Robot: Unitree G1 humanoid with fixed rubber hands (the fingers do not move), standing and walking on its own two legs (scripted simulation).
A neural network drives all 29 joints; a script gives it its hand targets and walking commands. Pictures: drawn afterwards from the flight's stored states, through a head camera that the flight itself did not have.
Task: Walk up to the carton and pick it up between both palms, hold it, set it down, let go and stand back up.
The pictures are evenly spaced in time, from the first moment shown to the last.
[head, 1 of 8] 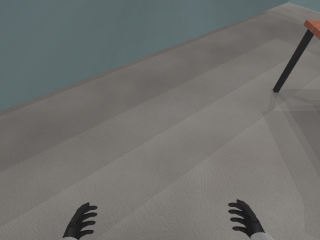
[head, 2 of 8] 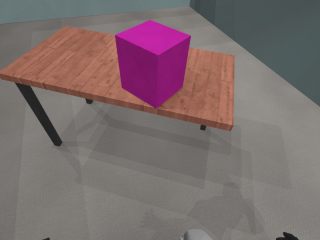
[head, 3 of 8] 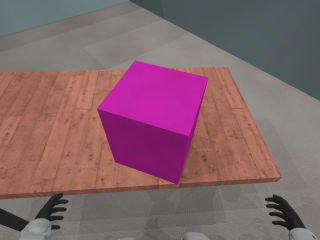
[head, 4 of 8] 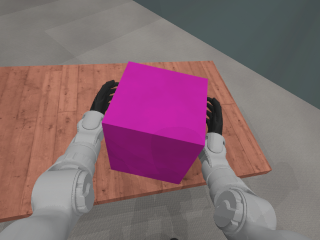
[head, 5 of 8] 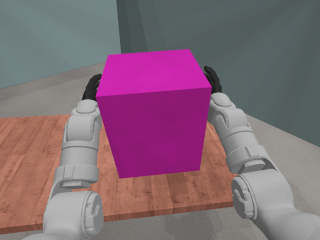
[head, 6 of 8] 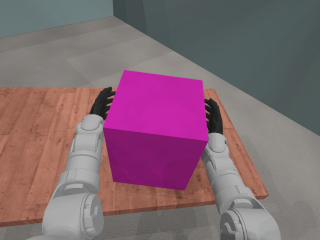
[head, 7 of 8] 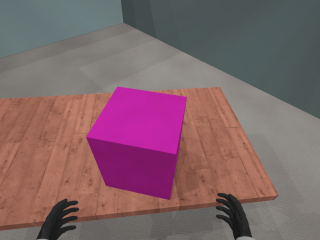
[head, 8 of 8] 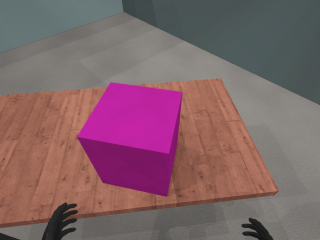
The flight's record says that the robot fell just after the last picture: no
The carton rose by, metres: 0.21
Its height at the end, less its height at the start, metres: +0.00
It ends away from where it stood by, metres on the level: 0.04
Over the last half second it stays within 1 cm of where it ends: yes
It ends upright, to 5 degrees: yes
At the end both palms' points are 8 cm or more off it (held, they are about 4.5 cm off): yes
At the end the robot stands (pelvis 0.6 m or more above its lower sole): yes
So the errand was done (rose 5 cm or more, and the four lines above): yes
